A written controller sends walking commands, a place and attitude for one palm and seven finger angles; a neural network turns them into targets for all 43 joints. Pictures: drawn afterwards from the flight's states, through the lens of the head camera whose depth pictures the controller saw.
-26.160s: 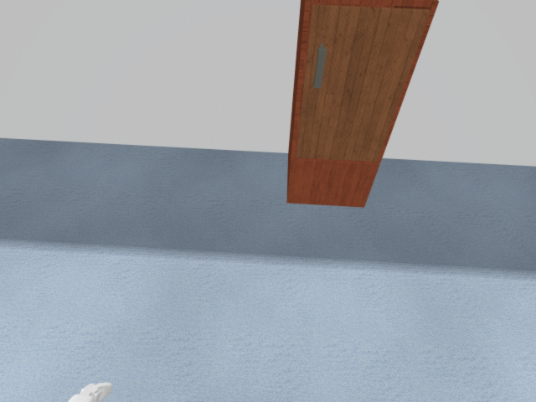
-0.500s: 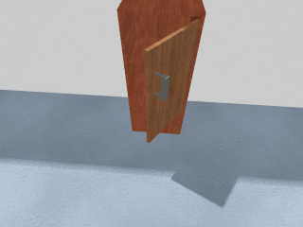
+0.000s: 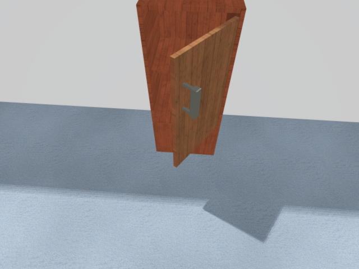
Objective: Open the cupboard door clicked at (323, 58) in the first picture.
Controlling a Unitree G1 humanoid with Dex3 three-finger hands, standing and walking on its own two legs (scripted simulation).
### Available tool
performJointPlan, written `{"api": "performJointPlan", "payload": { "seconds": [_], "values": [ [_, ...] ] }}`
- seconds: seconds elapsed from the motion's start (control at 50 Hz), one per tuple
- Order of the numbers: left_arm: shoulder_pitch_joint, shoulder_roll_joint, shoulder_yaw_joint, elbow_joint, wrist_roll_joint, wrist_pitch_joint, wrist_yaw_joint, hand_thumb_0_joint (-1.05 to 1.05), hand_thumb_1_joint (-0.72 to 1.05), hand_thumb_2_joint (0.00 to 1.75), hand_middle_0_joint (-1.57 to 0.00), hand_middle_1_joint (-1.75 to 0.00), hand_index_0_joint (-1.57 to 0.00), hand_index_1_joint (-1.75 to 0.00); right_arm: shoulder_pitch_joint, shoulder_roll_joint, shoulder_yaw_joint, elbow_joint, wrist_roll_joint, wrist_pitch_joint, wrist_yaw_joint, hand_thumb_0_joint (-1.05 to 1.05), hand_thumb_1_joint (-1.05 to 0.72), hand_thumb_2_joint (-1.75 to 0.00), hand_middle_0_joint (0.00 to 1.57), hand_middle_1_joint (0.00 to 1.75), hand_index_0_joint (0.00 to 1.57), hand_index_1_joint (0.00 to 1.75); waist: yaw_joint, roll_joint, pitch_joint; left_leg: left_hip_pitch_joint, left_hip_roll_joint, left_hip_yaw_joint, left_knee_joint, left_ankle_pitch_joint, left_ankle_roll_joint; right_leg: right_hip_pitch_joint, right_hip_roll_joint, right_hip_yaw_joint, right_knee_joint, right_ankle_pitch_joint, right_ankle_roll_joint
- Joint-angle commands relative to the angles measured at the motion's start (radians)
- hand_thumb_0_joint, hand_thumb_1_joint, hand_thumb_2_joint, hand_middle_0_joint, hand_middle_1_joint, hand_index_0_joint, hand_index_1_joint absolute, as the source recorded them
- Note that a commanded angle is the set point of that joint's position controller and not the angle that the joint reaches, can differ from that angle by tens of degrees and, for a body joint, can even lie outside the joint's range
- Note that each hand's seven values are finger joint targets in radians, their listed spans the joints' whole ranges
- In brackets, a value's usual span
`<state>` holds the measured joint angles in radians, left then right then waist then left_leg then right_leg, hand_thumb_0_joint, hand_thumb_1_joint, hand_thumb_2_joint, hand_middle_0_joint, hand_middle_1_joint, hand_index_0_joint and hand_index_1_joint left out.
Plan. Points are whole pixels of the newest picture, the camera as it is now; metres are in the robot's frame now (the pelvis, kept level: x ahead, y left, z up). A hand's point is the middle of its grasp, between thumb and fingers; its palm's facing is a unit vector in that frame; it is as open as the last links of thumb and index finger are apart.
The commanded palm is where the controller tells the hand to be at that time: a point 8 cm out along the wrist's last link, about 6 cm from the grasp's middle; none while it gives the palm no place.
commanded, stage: look to check the result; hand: left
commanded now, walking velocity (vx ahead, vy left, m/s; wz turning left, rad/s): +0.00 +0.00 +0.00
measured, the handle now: (190, 100) +0.63 +0.00 -0.03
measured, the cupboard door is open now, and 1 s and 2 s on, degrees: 54 54 54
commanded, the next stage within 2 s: walk to a spot facing it in 0.16 s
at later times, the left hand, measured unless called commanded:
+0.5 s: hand out of the picture +0.07 +0.22 -0.17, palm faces -0.06 -0.96 -0.28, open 7.4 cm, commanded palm none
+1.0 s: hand out of the picture +0.09 +0.15 -0.17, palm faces -0.28 -0.93 -0.25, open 7.4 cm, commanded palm none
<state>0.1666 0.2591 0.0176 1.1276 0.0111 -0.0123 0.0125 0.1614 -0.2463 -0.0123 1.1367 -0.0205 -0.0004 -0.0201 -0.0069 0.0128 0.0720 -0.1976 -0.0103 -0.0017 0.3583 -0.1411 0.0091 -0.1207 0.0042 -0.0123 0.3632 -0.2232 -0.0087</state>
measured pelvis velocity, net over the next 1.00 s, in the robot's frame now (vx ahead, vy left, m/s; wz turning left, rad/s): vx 0.00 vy -0.03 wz -0.37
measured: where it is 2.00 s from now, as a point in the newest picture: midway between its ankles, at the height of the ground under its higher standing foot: outside the picture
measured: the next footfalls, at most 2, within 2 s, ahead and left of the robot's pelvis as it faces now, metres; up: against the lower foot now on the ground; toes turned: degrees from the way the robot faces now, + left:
left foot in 1.12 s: +0.09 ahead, +0.10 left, +0.00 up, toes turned -27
right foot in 1.40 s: -0.02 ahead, -0.17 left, +0.00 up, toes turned -37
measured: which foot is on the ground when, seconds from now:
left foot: down 0.00-0.68, up 0.70-1.00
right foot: down 0.00-1.00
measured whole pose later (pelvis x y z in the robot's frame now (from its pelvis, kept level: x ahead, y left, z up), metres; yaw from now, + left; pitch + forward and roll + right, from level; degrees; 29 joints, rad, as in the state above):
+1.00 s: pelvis +0.00 -0.03 +0.00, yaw -21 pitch +3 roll +2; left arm 0.25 0.20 0.07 0.97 0.03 0.04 0.01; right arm 0.08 -0.23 -0.06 0.94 0.00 0.04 -0.04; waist 0.04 -0.03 0.10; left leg -0.39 0.01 -0.01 0.86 -0.45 -0.06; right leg -0.28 0.09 0.19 0.45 -0.20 -0.05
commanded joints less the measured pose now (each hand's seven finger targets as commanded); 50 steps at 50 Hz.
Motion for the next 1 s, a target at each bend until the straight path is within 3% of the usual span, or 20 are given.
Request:
{"api": "performJointPlan", "payload": {
  "seconds": [0.0,0.28,0.34,0.42,0.48,0.52,0.54,0.58,0.6,0.62,0.64,0.66,0.68,0.7,0.72,0.74,0.8,0.84,0.92,0.98],
  "values": [
    [0.001,0.169,0.029,-0.041,-0.001,-0.016,0.009,0.0,0.9,0.9,-0.2,-0.3,-0.2,-0.3,-0.005,-0.165,-0.028,-0.044,0.0,-0.014,-0.005,0.0,-0.9,-0.9,0.2,0.3,0.2,0.3,0.0,-0.008,-0.062,0.072,0.114,-0.101,-0.05,0.087,0.02,-0.043,-0.114,0.092,-0.087,0.069,-0.039],
    [-0.036,0.205,0.03,-0.047,-0.001,-0.019,0.007,0.0,0.9,0.9,-0.2,-0.3,-0.2,-0.3,-0.048,-0.208,-0.029,-0.055,0.0,-0.019,-0.005,0.0,-0.9,-0.9,0.2,0.3,0.2,0.3,-0.001,0.003,-0.088,0.116,0.124,-0.089,-0.049,0.158,0.016,-0.021,-0.119,0.101,-0.087,0.165,-0.036],
    [0.001,0.128,0.025,-0.048,-0.002,0.009,0.011,0.0,0.9,0.9,-0.2,-0.3,-0.2,-0.3,0.012,-0.117,-0.017,-0.048,-0.002,-0.002,-0.011,0.0,-0.9,-0.9,0.2,0.3,0.2,0.3,-0.006,0.006,-0.095,0.116,0.133,-0.042,0.009,0.172,0.002,-0.045,-0.119,0.116,-0.031,0.239,-0.028],
    [0.013,0.142,0.047,-0.094,0.003,0.031,0.004,0.0,0.9,0.9,-0.2,-0.3,-0.2,-0.3,0.03,-0.152,-0.043,-0.092,-0.002,0.013,-0.022,0.0,-0.9,-0.9,0.2,0.3,0.2,0.3,-0.007,-0.002,-0.086,0.113,0.165,-0.021,0.048,0.141,0.014,-0.116,-0.088,0.138,0.055,0.252,-0.032],
    [0.014,0.128,0.057,-0.135,0.006,0.046,-0.006,0.0,0.9,0.9,-0.2,-0.3,-0.2,-0.3,0.042,-0.18,-0.061,-0.126,-0.007,0.017,-0.029,0.0,-0.9,-0.9,0.2,0.3,0.2,0.3,-0.008,0.072,-0.082,0.12,0.243,-0.077,0.013,0.131,0.063,-0.199,-0.033,0.107,0.192,0.141,-0.022],
    [0.018,0.106,0.061,-0.156,0.004,0.055,-0.012,0.0,0.9,0.9,-0.2,-0.3,-0.2,-0.3,0.053,-0.194,-0.07,-0.143,-0.008,0.012,-0.031,0.0,-0.9,-0.9,0.2,0.3,0.2,0.3,-0.003,0.177,-0.094,0.128,0.349,-0.139,-0.038,0.207,0.142,-0.263,0.005,0.055,0.411,-0.192,-0.01],
    [0.01,0.098,0.064,-0.167,0.003,0.062,-0.016,0.0,0.9,0.9,-0.2,-0.3,-0.2,-0.3,0.057,-0.193,-0.072,-0.149,-0.013,0.011,-0.032,0.0,-0.9,-0.9,0.2,0.3,0.2,0.3,-0.007,0.179,-0.088,0.116,0.39,-0.153,-0.053,0.231,0.176,-0.287,-0.003,0.045,0.504,-0.31,-0.006],
    [0.018,0.08,0.069,-0.185,0.003,0.066,-0.023,0.0,0.9,0.9,-0.2,-0.3,-0.2,-0.3,0.018,-0.181,-0.073,-0.174,-0.017,0.008,-0.032,0.0,-0.9,-0.9,0.2,0.3,0.2,0.3,0.016,0.161,-0.072,0.045,0.405,-0.11,-0.027,0.242,0.178,-0.25,-0.04,0.066,0.511,-0.325,-0.014],
    [0.053,0.07,0.071,-0.181,0.004,0.063,-0.027,0.0,0.9,0.9,-0.2,-0.3,-0.2,-0.3,-0.012,-0.177,-0.075,-0.186,-0.017,0.008,-0.03,0.0,-0.9,-0.9,0.2,0.3,0.2,0.3,0.041,0.15,-0.083,0.012,0.38,-0.055,0.014,0.254,0.149,-0.185,-0.045,0.05,0.431,-0.278,-0.015],
    [0.11,0.071,0.074,-0.171,0.006,0.058,-0.03,0.0,0.9,0.9,-0.2,-0.3,-0.2,-0.3,-0.039,-0.178,-0.075,-0.198,-0.013,0.01,-0.03,0.0,-0.9,-0.9,0.2,0.3,0.2,0.3,0.068,0.095,-0.116,-0.023,0.338,-0.004,0.09,0.211,0.11,-0.094,-0.034,0.027,0.322,-0.168,-0.011],
    [0.181,0.098,0.088,-0.157,0.011,0.054,-0.028,0.0,0.9,0.9,-0.2,-0.3,-0.2,-0.3,-0.084,-0.166,-0.078,-0.217,-0.004,0.017,-0.029,0.0,-0.9,-0.9,0.2,0.3,0.2,0.3,0.112,0.0,-0.101,-0.133,0.259,0.048,0.223,0.043,0.049,-0.004,-0.05,0.081,0.135,0.03,-0.017],
    [0.194,0.204,0.108,-0.161,0.028,0.043,-0.012,0.0,0.9,0.9,-0.2,-0.3,-0.2,-0.3,-0.074,-0.087,-0.072,-0.244,0.009,0.025,-0.024,0.0,-0.9,-0.9,0.2,0.3,0.2,0.3,0.101,-0.351,-0.078,-0.302,0.069,0.152,0.459,-0.317,-0.041,0.023,-0.263,0.443,-0.085,0.153,-0.076],
    [0.185,0.243,0.113,-0.169,0.017,0.044,-0.001,0.0,0.9,0.9,-0.2,-0.3,-0.2,-0.3,-0.092,-0.09,-0.071,-0.258,0.007,0.034,-0.017,0.0,-0.9,-0.9,0.2,0.3,0.2,0.3,0.112,-0.356,-0.037,-0.347,0.021,0.052,0.67,-0.474,-0.042,-0.035,-0.352,0.567,-0.124,0.286,-0.136],
    [0.141,0.229,0.111,-0.185,0.011,0.046,0.002,0.0,0.9,0.9,-0.2,-0.3,-0.2,-0.3,-0.06,-0.097,-0.075,-0.248,0.009,0.039,-0.012,0.0,-0.9,-0.9,0.2,0.3,0.2,0.3,0.073,-0.272,-0.03,-0.36,0.052,-0.018,0.763,-0.418,-0.035,-0.066,-0.33,0.514,-0.116,0.146,-0.19],
    [0.087,0.193,0.112,-0.209,0.01,0.048,0.006,0.0,0.9,0.9,-0.2,-0.3,-0.2,-0.3,-0.058,-0.087,-0.079,-0.247,0.007,0.04,-0.008,0.0,-0.9,-0.9,0.2,0.3,0.2,0.3,0.046,-0.195,-0.018,-0.36,0.063,-0.015,0.79,-0.365,-0.037,-0.115,-0.294,0.504,-0.109,0.037,-0.204],
    [0.05,0.167,0.108,-0.219,0.013,0.044,0.009,0.0,0.9,0.9,-0.2,-0.3,-0.2,-0.3,-0.065,-0.091,-0.079,-0.238,0.005,0.037,-0.011,0.0,-0.9,-0.9,0.2,0.3,0.2,0.3,0.03,-0.193,-0.025,-0.368,0.073,-0.031,0.799,-0.322,-0.043,-0.096,-0.247,0.485,-0.076,0.107,-0.2],
    [0.079,0.14,0.103,-0.22,0.01,0.031,0.014,0.0,0.9,0.9,-0.2,-0.3,-0.2,-0.3,-0.058,-0.058,-0.07,-0.244,0.008,0.032,-0.012,0.0,-0.9,-0.9,0.2,0.3,0.2,0.3,0.028,-0.117,-0.104,-0.326,0.063,-0.019,0.701,-0.292,-0.06,-0.007,-0.213,0.416,-0.014,0.337,-0.196],
    [0.115,0.152,0.108,-0.213,0.012,0.031,0.015,0.0,0.9,0.9,-0.2,-0.3,-0.2,-0.3,-0.066,-0.04,-0.066,-0.249,0.012,0.031,-0.014,0.0,-0.9,-0.9,0.2,0.3,0.2,0.3,0.043,-0.096,-0.146,-0.302,0.049,-0.004,0.614,-0.302,-0.063,0.058,-0.199,0.421,0.006,0.404,-0.194],
    [0.147,0.154,0.113,-0.203,0.015,0.033,0.014,0.0,0.9,0.9,-0.2,-0.3,-0.2,-0.3,-0.09,-0.041,-0.066,-0.275,0.018,0.023,-0.02,0.0,-0.9,-0.9,0.2,0.3,0.2,0.3,0.061,-0.16,-0.156,-0.304,0.025,-0.012,0.509,-0.308,-0.062,0.122,-0.185,0.473,0.026,0.497,-0.193],
    [0.128,0.16,0.118,-0.215,0.016,0.038,0.014,0.0,0.9,0.9,-0.2,-0.3,-0.2,-0.3,-0.086,-0.048,-0.066,-0.284,0.024,0.017,-0.027,0.0,-0.9,-0.9,0.2,0.3,0.2,0.3,0.053,-0.158,-0.154,-0.245,0.017,-0.028,0.403,-0.315,-0.055,0.082,-0.176,0.509,0.043,0.529,-0.19]
  ]
}}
